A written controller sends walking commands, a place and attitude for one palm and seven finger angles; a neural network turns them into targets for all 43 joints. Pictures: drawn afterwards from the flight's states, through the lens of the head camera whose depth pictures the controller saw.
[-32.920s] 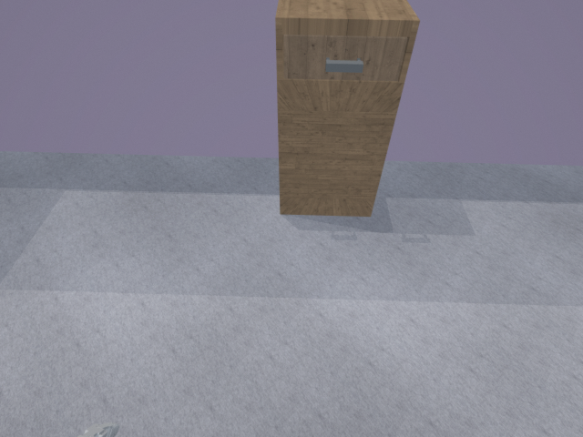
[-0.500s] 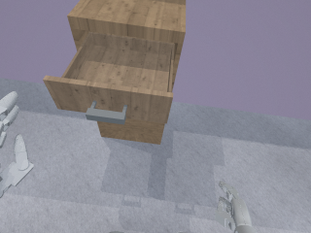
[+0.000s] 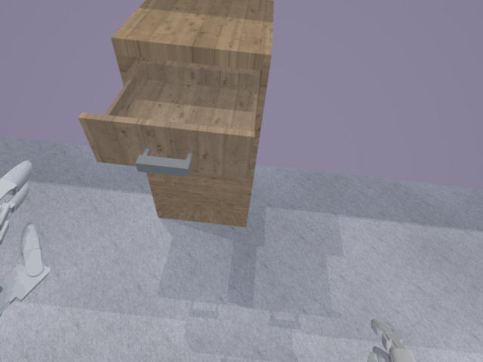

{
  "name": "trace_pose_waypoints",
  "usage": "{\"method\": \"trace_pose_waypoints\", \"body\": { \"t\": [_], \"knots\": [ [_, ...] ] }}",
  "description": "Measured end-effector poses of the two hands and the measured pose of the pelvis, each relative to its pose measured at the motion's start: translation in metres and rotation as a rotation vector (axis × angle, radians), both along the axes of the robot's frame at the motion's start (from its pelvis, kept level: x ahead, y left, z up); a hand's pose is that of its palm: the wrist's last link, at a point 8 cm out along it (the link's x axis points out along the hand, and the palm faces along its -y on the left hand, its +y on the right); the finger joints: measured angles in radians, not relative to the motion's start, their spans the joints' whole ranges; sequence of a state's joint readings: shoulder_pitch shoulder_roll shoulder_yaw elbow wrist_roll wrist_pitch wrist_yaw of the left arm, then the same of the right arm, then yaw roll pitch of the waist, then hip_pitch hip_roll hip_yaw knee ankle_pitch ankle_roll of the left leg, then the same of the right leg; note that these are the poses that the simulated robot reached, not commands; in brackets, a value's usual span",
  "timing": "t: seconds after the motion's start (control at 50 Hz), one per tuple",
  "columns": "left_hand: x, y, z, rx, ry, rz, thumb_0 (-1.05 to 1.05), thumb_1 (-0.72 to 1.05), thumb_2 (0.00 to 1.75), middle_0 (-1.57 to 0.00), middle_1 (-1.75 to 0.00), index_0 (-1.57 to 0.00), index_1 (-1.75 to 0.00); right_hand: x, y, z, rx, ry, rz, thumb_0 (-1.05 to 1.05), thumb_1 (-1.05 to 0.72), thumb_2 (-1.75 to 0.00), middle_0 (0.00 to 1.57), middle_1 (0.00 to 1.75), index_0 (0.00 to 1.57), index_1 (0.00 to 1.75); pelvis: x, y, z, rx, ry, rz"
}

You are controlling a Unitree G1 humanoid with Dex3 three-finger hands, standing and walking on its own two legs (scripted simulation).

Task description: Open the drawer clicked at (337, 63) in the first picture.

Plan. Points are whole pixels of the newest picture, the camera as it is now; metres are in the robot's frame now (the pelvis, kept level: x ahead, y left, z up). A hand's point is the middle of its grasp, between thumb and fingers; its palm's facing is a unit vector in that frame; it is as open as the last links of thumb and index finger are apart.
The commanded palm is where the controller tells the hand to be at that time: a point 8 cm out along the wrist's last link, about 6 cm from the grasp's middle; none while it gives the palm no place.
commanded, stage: stop stepping back and stand still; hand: left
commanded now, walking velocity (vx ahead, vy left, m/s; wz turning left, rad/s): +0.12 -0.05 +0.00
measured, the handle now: (166, 159) +0.54 +0.19 -0.01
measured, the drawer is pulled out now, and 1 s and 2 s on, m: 0.29 0.29 0.29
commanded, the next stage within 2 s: let the arm hang, fingers relaxed in 0.18 s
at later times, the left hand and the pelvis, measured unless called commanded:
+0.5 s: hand out of the picture +0.13 +0.17 -0.13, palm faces +0.00 -0.97 -0.25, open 7.4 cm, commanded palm none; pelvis +0.01 -0.01 -0.01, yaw +0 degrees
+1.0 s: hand out of the picture -0.03 +0.18 -0.16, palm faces +0.03 -0.97 -0.25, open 7.4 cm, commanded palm none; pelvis -0.01 -0.01 +0.01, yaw +0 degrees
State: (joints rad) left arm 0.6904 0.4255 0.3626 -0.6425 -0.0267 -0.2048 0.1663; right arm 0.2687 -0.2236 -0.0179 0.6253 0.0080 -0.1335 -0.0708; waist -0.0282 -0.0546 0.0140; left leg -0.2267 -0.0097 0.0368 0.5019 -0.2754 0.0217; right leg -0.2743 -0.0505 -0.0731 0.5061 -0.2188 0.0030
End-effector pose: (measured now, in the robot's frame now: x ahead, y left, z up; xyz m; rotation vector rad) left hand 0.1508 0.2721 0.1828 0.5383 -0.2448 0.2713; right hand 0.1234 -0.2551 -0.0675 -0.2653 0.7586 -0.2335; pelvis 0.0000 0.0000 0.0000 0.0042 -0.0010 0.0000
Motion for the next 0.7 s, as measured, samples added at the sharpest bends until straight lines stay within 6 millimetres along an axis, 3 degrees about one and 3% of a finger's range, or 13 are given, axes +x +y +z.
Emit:
{"method": "trace_pose_waypoints", "body": {
  "t": [0.1,0.28,0.32,0.36,0.4,0.44,0.5,0.56,0.7],
  "knots": [
    [-0.005,-0.003,0.011,0.009,-0.069,0.018,0.01,0.88,0.9,-0.21,-0.31,-0.21,-0.3,0.016,0.018,-0.004,0.078,-0.053,0.034,0.01,-0.9,-0.9,0.2,0.3,0.2,0.3,-0.002,-0.005,0.0,-0.011,-0.005,-0.003],
    [0.008,-0.006,-0.018,-0.104,0.03,0.078,0.01,0.89,0.9,-0.21,-0.31,-0.21,-0.3,0.032,0.023,-0.009,0.099,-0.034,0.061,0.01,-0.9,-0.9,0.2,0.3,0.2,0.3,0.005,-0.009,0.0,-0.017,0.007,-0.007],
    [0.02,-0.006,-0.047,-0.1,0.126,0.06,0.01,0.89,0.9,-0.21,-0.31,-0.2,-0.3,0.033,0.019,-0.016,0.106,-0.016,0.09,0.01,-0.9,-0.9,0.2,0.3,0.2,0.3,0.006,-0.008,-0.001,-0.01,0.023,0.007],
    [0.032,-0.003,-0.103,-0.16,0.358,0.087,0.0,0.89,0.9,-0.2,-0.31,-0.2,-0.3,0.03,0.013,-0.031,0.116,0.052,0.099,0.01,-0.9,-0.9,0.2,0.3,0.2,0.3,0.006,-0.006,-0.004,-0.003,0.033,0.012],
    [0.03,-0.007,-0.167,-0.241,0.625,0.129,0.0,0.89,0.9,-0.2,-0.3,-0.2,-0.3,0.023,0.008,-0.045,0.127,0.117,0.082,0.01,-0.9,-0.9,0.2,0.3,0.2,0.3,0.007,-0.006,-0.006,0.0,0.036,0.01],
    [0.013,-0.02,-0.223,-0.313,0.872,0.151,0.0,0.9,0.9,-0.2,-0.3,-0.2,-0.3,0.01,0.005,-0.054,0.132,0.176,0.055,0.01,-0.9,-0.9,0.2,0.3,0.2,0.3,0.007,-0.007,-0.008,0.004,0.029,0.007],
    [-0.029,-0.049,-0.284,-0.415,1.151,0.151,0.01,0.9,0.9,-0.2,-0.3,-0.19,-0.3,-0.018,0.002,-0.058,0.123,0.276,0.015,0.01,-0.9,-0.9,0.2,0.29,0.2,0.29,0.008,-0.011,-0.008,0.008,0.007,0.008],
    [-0.072,-0.071,-0.316,-0.523,1.316,0.183,0.0,0.92,0.9,-0.2,-0.3,-0.2,-0.3,-0.051,0.001,-0.058,0.103,0.387,-0.017,0.01,-0.91,-0.9,0.2,0.29,0.2,0.29,0.006,-0.013,-0.005,0.004,-0.012,0.009],
    [-0.13,-0.049,-0.322,-0.518,1.46,0.307,-0.03,0.97,0.9,-0.21,-0.3,-0.2,-0.3,-0.112,0.005,-0.063,0.11,0.593,-0.052,0.01,-0.91,-0.9,0.2,0.29,0.2,0.29,0.0,-0.016,0.002,-0.015,-0.023,0.013]
  ]
}}
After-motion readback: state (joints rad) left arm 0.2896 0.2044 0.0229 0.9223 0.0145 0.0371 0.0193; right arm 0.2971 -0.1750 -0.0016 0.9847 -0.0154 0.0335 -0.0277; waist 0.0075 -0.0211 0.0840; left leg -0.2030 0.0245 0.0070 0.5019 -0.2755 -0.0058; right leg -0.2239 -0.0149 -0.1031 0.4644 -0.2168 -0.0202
